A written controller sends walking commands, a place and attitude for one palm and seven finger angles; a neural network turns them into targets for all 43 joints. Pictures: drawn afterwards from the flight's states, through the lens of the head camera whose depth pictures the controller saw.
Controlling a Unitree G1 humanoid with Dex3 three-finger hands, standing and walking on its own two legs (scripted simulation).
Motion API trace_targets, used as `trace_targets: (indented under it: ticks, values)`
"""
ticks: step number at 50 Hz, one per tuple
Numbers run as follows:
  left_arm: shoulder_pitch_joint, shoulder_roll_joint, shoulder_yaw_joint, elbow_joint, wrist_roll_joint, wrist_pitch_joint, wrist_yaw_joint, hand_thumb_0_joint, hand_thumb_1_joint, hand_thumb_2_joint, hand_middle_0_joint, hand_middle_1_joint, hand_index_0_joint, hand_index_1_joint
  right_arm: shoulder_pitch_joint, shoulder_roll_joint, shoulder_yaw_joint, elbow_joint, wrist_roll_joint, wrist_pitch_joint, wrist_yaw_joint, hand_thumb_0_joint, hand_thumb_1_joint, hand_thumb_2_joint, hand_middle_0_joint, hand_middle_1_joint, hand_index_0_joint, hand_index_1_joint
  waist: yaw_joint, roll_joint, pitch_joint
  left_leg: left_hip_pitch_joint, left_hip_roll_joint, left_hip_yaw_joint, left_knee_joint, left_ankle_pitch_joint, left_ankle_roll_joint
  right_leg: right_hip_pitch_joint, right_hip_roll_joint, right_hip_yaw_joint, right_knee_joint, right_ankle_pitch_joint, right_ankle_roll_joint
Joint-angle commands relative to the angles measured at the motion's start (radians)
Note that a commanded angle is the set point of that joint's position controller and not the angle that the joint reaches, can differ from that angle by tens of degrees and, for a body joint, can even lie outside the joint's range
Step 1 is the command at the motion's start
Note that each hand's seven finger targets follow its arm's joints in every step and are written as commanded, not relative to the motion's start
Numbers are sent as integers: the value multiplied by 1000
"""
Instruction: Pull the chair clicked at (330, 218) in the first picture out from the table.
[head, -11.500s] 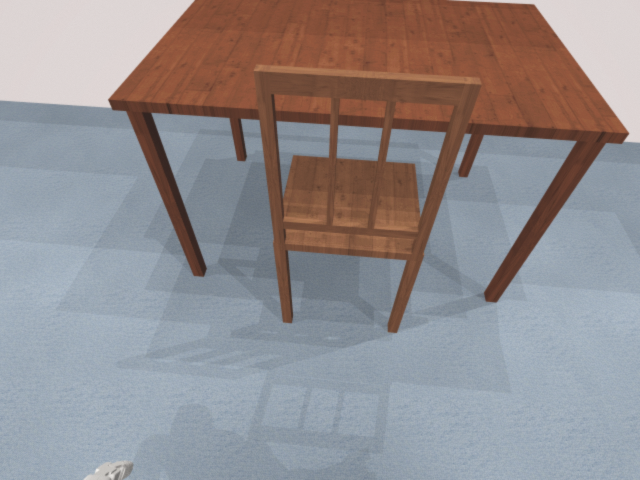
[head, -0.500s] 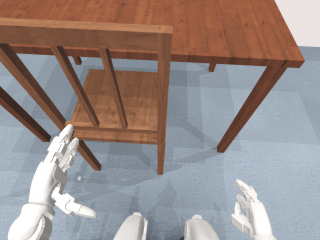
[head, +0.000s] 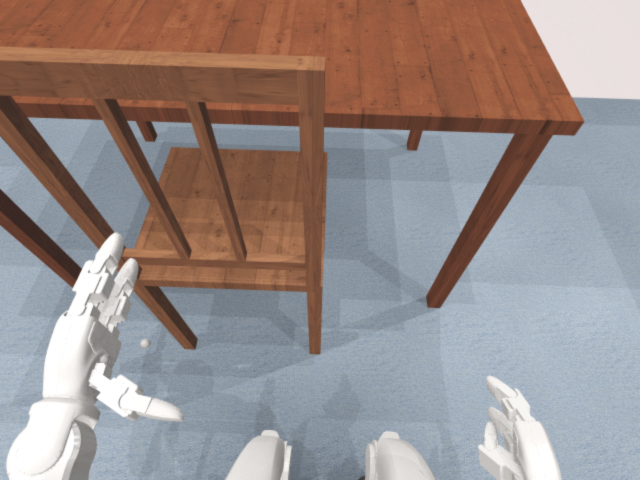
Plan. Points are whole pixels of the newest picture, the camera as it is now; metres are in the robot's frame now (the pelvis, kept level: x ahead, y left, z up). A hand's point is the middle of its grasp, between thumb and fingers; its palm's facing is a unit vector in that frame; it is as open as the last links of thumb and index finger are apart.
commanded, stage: raise the hand toward the chair's back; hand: left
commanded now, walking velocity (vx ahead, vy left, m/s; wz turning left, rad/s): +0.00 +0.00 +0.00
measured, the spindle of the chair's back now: (154, 193) +0.49 +0.28 +0.02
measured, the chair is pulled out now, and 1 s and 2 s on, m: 0.00 0.00 0.00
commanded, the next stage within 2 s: aim the fingers beside a spindle in 0.10 s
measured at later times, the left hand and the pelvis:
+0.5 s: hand (175, 340) +0.26 +0.18 +0.04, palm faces +0.01 -1.00 -0.04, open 16.9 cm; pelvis +0.00 +0.00 -0.01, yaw +0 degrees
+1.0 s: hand (199, 313) +0.30 +0.17 +0.03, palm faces +0.00 -1.00 -0.05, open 16.9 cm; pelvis +0.00 +0.00 -0.01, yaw +0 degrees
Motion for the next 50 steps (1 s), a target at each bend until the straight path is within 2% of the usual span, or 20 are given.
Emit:
trace_targets:
  ticks: [1, 5, 9, 13, 16, 19, 20, 22, 25, 26, 27, 29, 30, 32, 37, 40, 41, 45, 49, 50]
  values:
    - [-49, 154, 64, -177, -11, 13, -31, 0, -500, 300, -60, -80, -60, -80, -35, -130, -51, -168, 18, -59, -30, 0, -900, -900, 200, 300, 200, 300, -5, -19, -239, 55, -27, 11, -184, 188, 27, 265, 6, 95, -217, 97, 23]
    - [-115, 198, 132, -255, -23, -37, 13, 0, -500, 300, -60, -80, -60, -80, -43, -118, -45, -155, 5, -69, -37, 0, -900, -900, 200, 300, 200, 300, 8, -5, -253, 74, -25, 2, -182, 220, 23, 261, 16, 81, -201, 118, 20]
    - [-86, 142, 87, -218, -16, -92, 28, 0, -500, 300, -60, -80, -60, -80, -43, -111, -43, -137, -2, -80, -26, 0, -900, -900, 200, 300, 200, 300, 1, 28, -243, 81, -25, 5, -173, 227, 19, 226, 18, 69, -178, 134, 17]
    - [-109, 92, -6, -142, 5, -49, -11, 0, -500, 300, -60, -80, -60, -80, -37, -124, -40, -138, 7, -83, -26, 0, -900, -900, 200, 300, 200, 300, -27, 8, -198, 49, -26, 2, -171, 163, 23, 187, 13, 72, -192, 76, 20]
    - [-126, 107, 2, -117, 5, -5, -30, 0, -500, 300, -60, -80, -60, -80, -34, -132, -40, -145, 15, -82, -35, 0, -900, -900, 200, 300, 200, 300, -24, -33, -202, 32, -24, 0, -172, 146, 25, 196, 8, 81, -205, 48, 22]
    - [-172, 131, 33, -172, 3, -11, -4, 0, -500, 300, -60, -80, -60, -80, -38, -126, -42, -151, 6, -88, -38, 0, -900, -900, 200, 300, 200, 300, -7, -18, -254, 47, -28, 1, -164, 178, 25, 216, 7, 83, -189, 81, 22]
    - [-197, 162, 66, -199, 9, -28, 16, 0, -500, 300, -60, -80, -60, -80, -36, -127, -42, -144, 2, -87, -39, 0, -900, -900, 200, 300, 200, 300, 0, -4, -278, 58, -25, 0, -164, 202, 23, 215, 12, 73, -173, 103, 19]
    - [-209, 134, 45, -236, 17, -63, 48, 0, -500, 300, -60, -80, -60, -80, -41, -116, -44, -142, -10, -89, -30, 0, -900, -900, 200, 300, 200, 300, 3, 30, -307, 89, -27, -1, -161, 255, 21, 212, 12, 59, -145, 168, 16]
    - [-130, 148, 78, -187, 28, -84, 78, 0, -500, 300, -60, -80, -60, -80, -36, -115, -47, -133, -17, -77, -16, 0, -900, -900, 200, 300, 200, 300, 16, 9, -323, 63, -26, 6, -151, 278, 19, 226, 17, 60, -133, 199, 15]
    - [-137, 109, 36, -164, 34, -81, 73, 0, -500, 300, -60, -80, -60, -80, -41, -112, -46, -133, -14, -73, -12, 0, -900, -900, 200, 300, 200, 300, 1, 7, -298, 51, -26, 10, -151, 255, 20, 211, 14, 60, -135, 183, 17]
    - [-153, 116, 38, -147, 39, -76, 71, 0, -500, 300, -60, -80, -60, -80, -41, -115, -46, -130, -14, -69, -12, 0, -900, -900, 200, 300, 200, 300, -3, 4, -286, 32, -26, 11, -148, 237, 20, 208, 12, 65, -135, 168, 17]
    - [-156, 73, -19, -109, 48, -53, 55, 0, -500, 300, -60, -80, -60, -80, -38, -118, -44, -134, -9, -62, -9, 0, -900, -900, 200, 300, 200, 300, -16, 6, -259, 22, -26, 12, -150, 212, 21, 190, 11, 64, -144, 149, 16]
    - [-136, 84, -4, -95, 49, -40, 50, 0, -500, 300, -60, -80, -60, -80, -36, -122, -47, -140, -4, -62, -11, 0, -900, -900, 200, 300, 200, 300, -5, 4, -269, 29, -26, 14, -151, 222, 22, 192, 14, 63, -144, 156, 13]
    - [-186, 60, -48, -96, 47, -18, 38, 0, -500, 300, -60, -80, -60, -80, -30, -124, -47, -143, 0, -60, -14, 0, -900, -900, 200, 300, 200, 300, -25, -17, -264, 28, -26, 12, -147, 214, 24, 187, 10, 63, -149, 157, 18]
    - [-302, 91, -14, -151, 48, -54, 64, 0, -500, 300, -60, -80, -60, -80, -32, -119, -49, -128, -11, -67, -21, 0, -900, -900, 200, 300, 200, 300, -22, -11, -309, 44, -26, 5, -128, 249, 22, 173, 11, 60, -121, 188, 17]
    - [-293, 117, 21, -162, 60, -93, 97, 0, -500, 300, -60, -80, -60, -80, -32, -117, -53, -121, -22, -66, -15, 0, -900, -900, 200, 300, 200, 300, 1, 1, -366, 55, -25, 6, -119, 298, 20, 185, 14, 56, -91, 229, 13]
    - [-276, 88, -4, -155, 63, -97, 100, 0, -500, 300, -60, -80, -60, -80, -34, -112, -51, -123, -25, -63, -11, 0, -900, -900, 200, 300, 200, 300, 2, 11, -378, 59, -27, 10, -118, 311, 20, 194, 11, 57, -87, 247, 13]
    - [-282, 65, -33, -48, 82, -66, 96, 0, -500, 300, -60, -80, -60, -80, -28, -117, -50, -112, -19, -44, -3, 0, -900, -900, 200, 300, 200, 300, -14, -1, -334, 16, -28, 14, -115, 274, 21, 175, 11, 58, -95, 223, 12]
    - [-329, 36, -68, -31, 82, -30, 80, 0, -500, 300, -60, -80, -60, -80, -22, -117, -53, -123, -12, -28, -6, 0, -900, -900, 200, 300, 200, 300, -21, -18, -349, 17, -27, 17, -113, 267, 21, 181, 8, 60, -97, 233, 15]
    - [-336, 53, -51, -23, 81, -28, 83, 0, -500, 300, -60, -80, -60, -80, -21, -119, -53, -122, -11, -28, -8, 0, -900, -900, 200, 300, 200, 300, -23, -36, -348, 11, -26, 16, -108, 269, 22, 182, 10, 61, -97, 234, 15]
